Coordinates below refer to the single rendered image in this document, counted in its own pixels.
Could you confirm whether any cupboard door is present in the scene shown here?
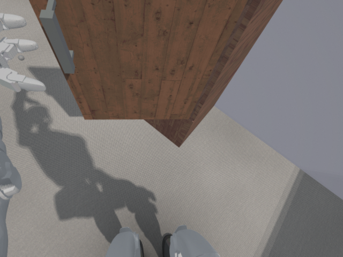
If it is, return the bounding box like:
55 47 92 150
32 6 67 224
29 0 248 119

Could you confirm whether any robot left hand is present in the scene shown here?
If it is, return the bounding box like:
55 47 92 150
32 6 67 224
0 13 46 92

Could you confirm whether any handle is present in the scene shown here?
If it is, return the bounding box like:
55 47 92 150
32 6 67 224
39 0 75 74

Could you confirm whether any left robot upper arm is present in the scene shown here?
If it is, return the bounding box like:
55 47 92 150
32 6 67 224
0 151 22 257

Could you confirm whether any left robot shin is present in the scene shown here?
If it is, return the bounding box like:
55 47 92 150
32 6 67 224
120 227 133 233

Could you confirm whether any robot left thigh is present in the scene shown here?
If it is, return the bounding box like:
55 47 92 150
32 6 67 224
105 231 141 257

